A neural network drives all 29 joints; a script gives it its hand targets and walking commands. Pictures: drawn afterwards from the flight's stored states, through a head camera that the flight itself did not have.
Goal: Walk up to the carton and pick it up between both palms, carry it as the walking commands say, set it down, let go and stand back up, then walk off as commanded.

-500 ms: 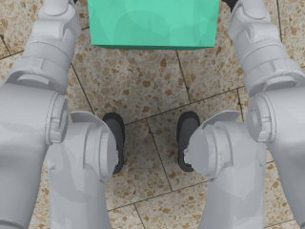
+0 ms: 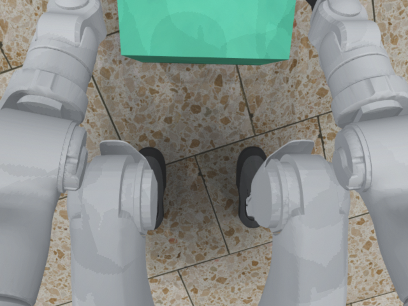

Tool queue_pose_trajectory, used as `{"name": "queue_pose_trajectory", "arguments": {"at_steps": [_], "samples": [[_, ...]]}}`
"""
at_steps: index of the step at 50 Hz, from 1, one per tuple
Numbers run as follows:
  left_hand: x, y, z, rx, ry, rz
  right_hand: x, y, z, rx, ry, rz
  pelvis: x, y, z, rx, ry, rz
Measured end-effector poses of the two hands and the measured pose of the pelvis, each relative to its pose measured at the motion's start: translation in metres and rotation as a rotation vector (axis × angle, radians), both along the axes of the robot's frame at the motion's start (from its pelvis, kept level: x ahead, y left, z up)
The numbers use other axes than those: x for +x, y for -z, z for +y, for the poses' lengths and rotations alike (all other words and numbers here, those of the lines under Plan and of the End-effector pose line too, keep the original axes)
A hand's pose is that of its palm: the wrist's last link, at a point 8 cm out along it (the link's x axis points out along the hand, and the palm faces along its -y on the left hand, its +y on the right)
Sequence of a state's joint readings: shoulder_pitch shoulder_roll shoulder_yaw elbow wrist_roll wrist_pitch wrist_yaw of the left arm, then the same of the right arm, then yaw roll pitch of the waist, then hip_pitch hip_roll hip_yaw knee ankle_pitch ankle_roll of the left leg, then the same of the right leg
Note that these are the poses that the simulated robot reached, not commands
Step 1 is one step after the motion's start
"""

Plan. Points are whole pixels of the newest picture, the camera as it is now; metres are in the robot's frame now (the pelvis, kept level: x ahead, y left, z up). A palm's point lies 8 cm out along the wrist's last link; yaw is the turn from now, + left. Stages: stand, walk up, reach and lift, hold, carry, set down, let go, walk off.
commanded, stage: reach and lift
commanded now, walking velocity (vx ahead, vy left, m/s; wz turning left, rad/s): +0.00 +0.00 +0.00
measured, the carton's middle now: out of the picture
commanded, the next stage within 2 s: none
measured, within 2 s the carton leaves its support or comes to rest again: leaves its support in 0.12 s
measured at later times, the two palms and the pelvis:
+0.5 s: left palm out of the picture +0.53 +0.16 -0.13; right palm out of the picture +0.52 -0.16 -0.13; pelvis -0.02 +0.00 +0.02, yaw +0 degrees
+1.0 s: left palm out of the picture +0.50 +0.17 -0.08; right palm out of the picture +0.50 -0.15 -0.08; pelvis -0.02 +0.01 +0.06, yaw +1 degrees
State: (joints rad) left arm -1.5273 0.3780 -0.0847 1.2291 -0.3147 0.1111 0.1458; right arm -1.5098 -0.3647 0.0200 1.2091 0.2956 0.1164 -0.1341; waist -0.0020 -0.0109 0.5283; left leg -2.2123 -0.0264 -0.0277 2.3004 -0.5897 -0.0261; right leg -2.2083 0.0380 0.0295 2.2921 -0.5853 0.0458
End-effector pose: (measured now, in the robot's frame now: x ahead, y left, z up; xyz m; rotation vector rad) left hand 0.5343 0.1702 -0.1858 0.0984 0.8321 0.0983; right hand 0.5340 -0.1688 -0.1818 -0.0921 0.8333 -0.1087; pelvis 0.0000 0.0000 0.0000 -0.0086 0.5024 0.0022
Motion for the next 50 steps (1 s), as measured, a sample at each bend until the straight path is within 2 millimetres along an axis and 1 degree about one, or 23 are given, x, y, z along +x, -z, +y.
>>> {"name": "queue_pose_trajectory", "arguments": {"at_steps": [6, 13, 16, 22, 25, 30, 34, 37, 43, 47, 50], "samples": [[-0.005, -0.006, 0.0, 0.012, -0.007, 0.009, -0.006, -0.005, 0.002, -0.003, 0.012, 0.01, -0.003, -0.004, 0.001, 0.0, -0.001, -0.004], [-0.012, -0.025, 0.001, 0.005, -0.043, -0.022, -0.015, -0.021, 0.004, 0.007, 0.04, -0.021, -0.012, -0.012, 0.002, -0.002, -0.005, -0.017], [-0.014, -0.034, -0.001, 0.01, -0.058, -0.034, -0.017, -0.031, 0.004, 0.005, 0.046, -0.032, -0.017, -0.015, 0.002, -0.005, -0.009, -0.025], [-0.01, -0.051, -0.005, 0.037, -0.101, -0.053, -0.017, -0.046, 0.005, 0.008, 0.072, -0.049, -0.022, -0.021, 0.002, -0.005, -0.01, -0.031], [-0.006, -0.055, -0.006, 0.035, -0.099, -0.055, -0.015, -0.049, 0.005, -0.01, 0.075, -0.051, -0.022, -0.025, 0.002, -0.005, -0.01, -0.023], [-0.001, -0.056, -0.007, 0.035, -0.105, -0.059, -0.008, -0.052, 0.006, -0.034, 0.092, -0.053, -0.017, -0.031, 0.003, -0.007, -0.007, -0.005], [0.0, -0.058, -0.008, 0.046, -0.112, -0.066, -0.002, -0.055, 0.008, -0.052, 0.103, -0.06, -0.011, -0.035, 0.004, -0.009, -0.01, 0.001], [0.0, -0.065, -0.005, 0.049, -0.115, -0.076, -0.002, -0.06, 0.01, -0.045, 0.103, -0.068, -0.007, -0.039, 0.004, -0.009, -0.011, -0.004], [-0.014, -0.081, 0.001, 0.017, -0.153, -0.094, -0.017, -0.074, 0.016, -0.024, 0.12, -0.088, -0.006, -0.048, 0.005, -0.007, -0.015, -0.036], [-0.027, -0.094, 0.002, 0.008, -0.163, -0.098, -0.029, -0.088, 0.017, -0.014, 0.129, -0.092, -0.012, -0.054, 0.006, -0.016, -0.023, -0.061], [-0.033, -0.103, -0.001, -0.003, -0.172, -0.095, -0.033, -0.1, 0.014, -0.023, 0.123, -0.09, -0.019, -0.058, 0.006, -0.018, -0.03, -0.075]]}}
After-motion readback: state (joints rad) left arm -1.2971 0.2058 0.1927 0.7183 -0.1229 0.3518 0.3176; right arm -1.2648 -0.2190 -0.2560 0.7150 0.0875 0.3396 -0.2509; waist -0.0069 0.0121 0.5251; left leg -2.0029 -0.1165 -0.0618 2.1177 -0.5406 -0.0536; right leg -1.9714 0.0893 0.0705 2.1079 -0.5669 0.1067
